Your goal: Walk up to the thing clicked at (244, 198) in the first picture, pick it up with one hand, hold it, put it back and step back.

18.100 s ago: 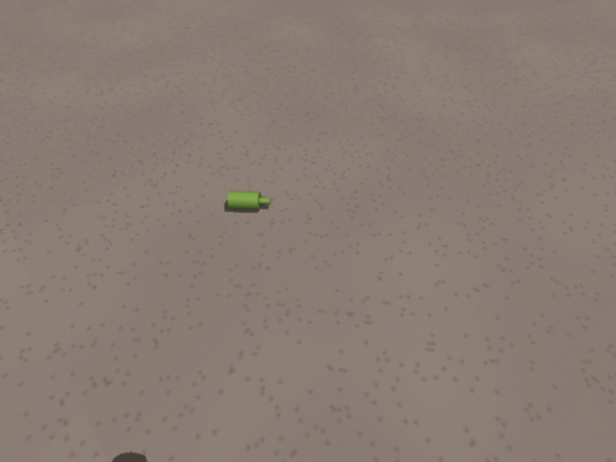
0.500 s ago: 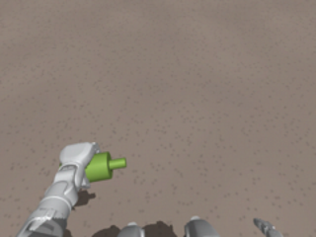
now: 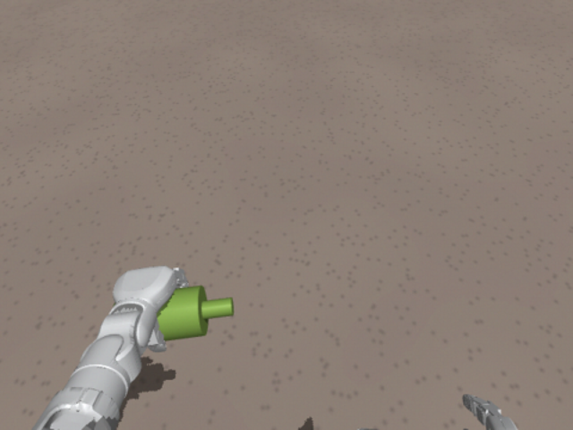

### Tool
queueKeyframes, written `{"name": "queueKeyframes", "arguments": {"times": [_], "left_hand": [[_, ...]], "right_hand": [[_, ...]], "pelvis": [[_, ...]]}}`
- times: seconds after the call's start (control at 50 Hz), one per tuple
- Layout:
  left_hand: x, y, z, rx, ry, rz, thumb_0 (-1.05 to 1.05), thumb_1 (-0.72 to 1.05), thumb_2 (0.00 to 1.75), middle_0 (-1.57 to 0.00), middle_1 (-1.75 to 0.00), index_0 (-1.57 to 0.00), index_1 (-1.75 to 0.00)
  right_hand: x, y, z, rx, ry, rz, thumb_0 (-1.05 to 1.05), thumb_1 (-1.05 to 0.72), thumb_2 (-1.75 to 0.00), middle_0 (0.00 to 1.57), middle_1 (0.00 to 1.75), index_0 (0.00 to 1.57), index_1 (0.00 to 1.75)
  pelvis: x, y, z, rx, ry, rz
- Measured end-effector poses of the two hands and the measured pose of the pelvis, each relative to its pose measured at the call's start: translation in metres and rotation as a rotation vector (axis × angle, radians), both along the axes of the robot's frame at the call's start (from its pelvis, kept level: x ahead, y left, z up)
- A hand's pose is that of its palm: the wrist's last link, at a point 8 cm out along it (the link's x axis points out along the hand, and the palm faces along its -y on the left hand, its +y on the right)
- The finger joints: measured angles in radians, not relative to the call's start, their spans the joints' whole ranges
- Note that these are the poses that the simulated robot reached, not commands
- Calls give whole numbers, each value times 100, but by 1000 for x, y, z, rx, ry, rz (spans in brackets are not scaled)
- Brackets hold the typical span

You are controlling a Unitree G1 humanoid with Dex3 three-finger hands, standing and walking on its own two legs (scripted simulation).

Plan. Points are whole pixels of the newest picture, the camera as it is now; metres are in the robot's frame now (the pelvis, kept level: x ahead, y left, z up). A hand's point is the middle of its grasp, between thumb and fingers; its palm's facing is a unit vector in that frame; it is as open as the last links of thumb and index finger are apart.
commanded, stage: hold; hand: left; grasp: from above
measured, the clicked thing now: (177, 313) +0.32 +0.20 -0.09
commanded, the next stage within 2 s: crouch in 1.62 s
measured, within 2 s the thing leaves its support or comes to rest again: neither
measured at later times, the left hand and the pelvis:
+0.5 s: hand (151, 315) +0.30 +0.22 -0.04, palm faces -0.46 -0.04 -0.89, open 10.8 cm; pelvis +0.00 +0.00 +0.01, yaw +0 degrees
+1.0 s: hand (150, 321) +0.28 +0.21 -0.02, palm faces -0.45 -0.04 -0.89, open 10.8 cm; pelvis -0.01 -0.01 +0.02, yaw +0 degrees
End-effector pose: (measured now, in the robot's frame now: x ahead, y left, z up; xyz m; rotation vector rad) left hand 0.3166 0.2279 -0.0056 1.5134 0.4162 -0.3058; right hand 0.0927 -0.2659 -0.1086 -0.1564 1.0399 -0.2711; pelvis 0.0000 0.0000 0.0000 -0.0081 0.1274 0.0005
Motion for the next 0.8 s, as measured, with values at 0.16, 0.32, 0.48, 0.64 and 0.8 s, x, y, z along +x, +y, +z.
{"name": "queueKeyframes", "arguments": {"times": [0.16, 0.32, 0.48, 0.64, 0.8], "left_hand": [[-3, -2, 9, -14, 29, -24, -1, -7, 45, -72, -38, -72, -39], [-8, -2, 16, -11, 17, -31, -1, -7, 45, -71, -39, -71, -39], [-13, -3, 25, -8, 11, -25, -1, -8, 47, -71, -40, -71, -40], [-21, -8, 29, -16, 18, -38, -1, -9, 47, -71, -41, -71, -42], [-26, -10, 34, -18, 9, -36, -1, -9, 47, -70, -43, -70, -44]], "right_hand": [[7, 3, 6, 6, -22, 0, 1, -90, -89, 20, 30, 20, 30], [13, 6, 9, 16, -38, 14, 1, -90, -90, 20, 30, 20, 30], [16, 6, 12, 25, -52, 22, 1, -90, -90, 20, 30, 20, 30], [20, 3, 17, 21, -74, 27, 1, -90, -90, 20, 30, 20, 30], [23, 2, 20, 22, -90, 36, 1, -90, -90, 20, 30, 20, 30]], "pelvis": [[2, 2, 5, 2, -20, -7], [1, 2, 8, 3, -37, -10], [-1, -1, 11, 7, -58, -7], [-5, -3, 13, 9, -76, -9], [-9, -6, 15, 12, -91, -8]]}}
